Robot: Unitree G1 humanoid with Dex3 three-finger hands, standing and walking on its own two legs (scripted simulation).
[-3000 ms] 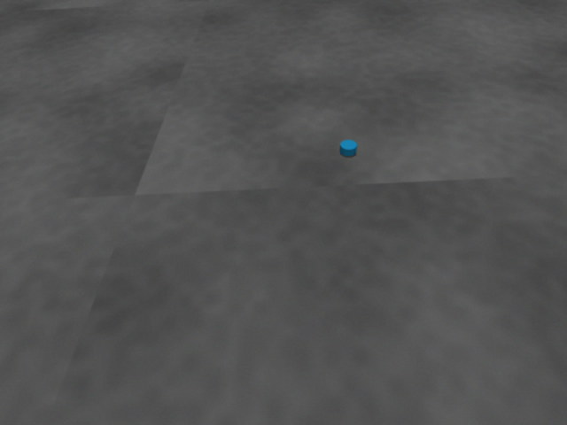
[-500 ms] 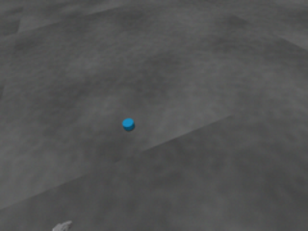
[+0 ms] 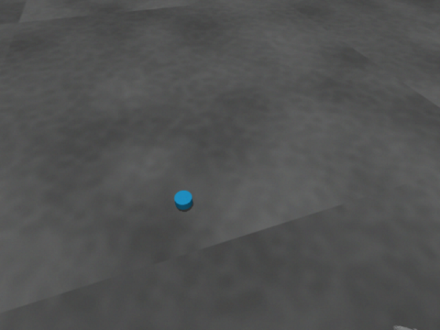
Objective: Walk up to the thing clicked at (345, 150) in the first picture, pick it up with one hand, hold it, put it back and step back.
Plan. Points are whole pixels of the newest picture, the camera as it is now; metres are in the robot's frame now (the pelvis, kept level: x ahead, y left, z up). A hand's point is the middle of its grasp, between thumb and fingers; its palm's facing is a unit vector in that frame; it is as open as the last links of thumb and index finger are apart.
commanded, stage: walk up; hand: left
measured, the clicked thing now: (183, 199) +0.90 +0.23 -0.73
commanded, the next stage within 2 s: none
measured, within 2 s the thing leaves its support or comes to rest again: neither
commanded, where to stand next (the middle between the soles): +0.51 -0.02 m, yaw -1 degrees
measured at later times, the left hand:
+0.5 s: hand (124, 271) +0.28 +0.24 -0.11, palm faces -0.05 -0.91 -0.41, open 7.4 cm
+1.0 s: hand (116, 240) +0.37 +0.30 -0.16, palm faces -0.06 -0.95 -0.32, open 7.4 cm
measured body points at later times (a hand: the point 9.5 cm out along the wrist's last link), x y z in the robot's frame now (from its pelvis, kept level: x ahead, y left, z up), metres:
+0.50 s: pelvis +0.17 -0.03 +0.00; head +0.19 -0.06 +0.45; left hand +0.28 +0.29 -0.08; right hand +0.19 -0.35 -0.13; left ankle +0.11 +0.10 -0.68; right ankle +0.24 -0.14 -0.72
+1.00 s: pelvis +0.32 +0.03 +0.01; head +0.33 +0.06 +0.45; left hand +0.38 +0.34 -0.13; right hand +0.37 -0.30 -0.08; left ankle +0.38 +0.12 -0.72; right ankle +0.30 -0.13 -0.66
